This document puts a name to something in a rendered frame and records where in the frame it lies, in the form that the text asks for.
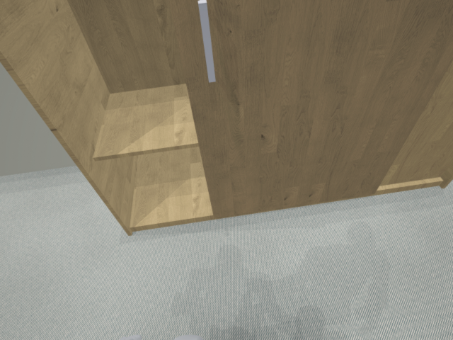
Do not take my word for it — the wardrobe door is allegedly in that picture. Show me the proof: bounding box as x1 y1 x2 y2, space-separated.
380 61 453 186
169 0 453 218

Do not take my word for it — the handle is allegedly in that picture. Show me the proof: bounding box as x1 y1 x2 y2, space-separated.
198 0 216 83

